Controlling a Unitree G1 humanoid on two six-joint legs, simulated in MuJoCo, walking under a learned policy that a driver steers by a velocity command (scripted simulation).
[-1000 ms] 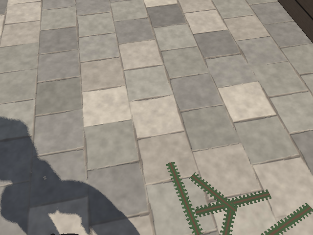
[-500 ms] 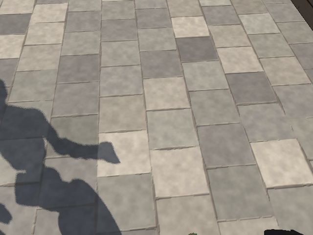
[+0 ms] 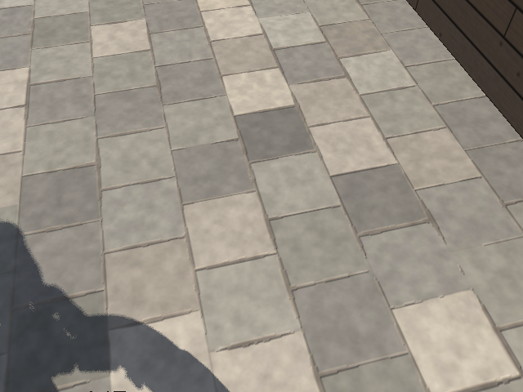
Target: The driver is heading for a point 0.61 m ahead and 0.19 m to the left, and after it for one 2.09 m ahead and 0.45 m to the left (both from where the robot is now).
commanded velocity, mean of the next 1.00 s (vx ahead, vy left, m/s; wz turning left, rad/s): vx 0.50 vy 0.00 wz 0.41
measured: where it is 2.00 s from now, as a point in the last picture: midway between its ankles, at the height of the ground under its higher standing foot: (149, 246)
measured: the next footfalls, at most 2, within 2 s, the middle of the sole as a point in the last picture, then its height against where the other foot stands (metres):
right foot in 0.06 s outside the picture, level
left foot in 0.62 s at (204, 390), level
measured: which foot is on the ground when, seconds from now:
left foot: down 0.00-0.06, up 0.08-0.60, down 0.62-1.00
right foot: up 0.00-0.04, down 0.06-0.64, up 0.66-1.00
